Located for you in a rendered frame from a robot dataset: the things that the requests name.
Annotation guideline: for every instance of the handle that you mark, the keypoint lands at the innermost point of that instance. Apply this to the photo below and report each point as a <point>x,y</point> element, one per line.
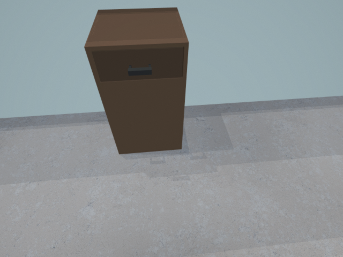
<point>140,70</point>

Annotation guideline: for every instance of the drawer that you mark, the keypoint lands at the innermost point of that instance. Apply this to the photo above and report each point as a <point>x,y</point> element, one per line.
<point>112,65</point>

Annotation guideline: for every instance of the cabinet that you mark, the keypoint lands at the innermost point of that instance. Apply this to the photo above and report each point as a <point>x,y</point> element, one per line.
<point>144,115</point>

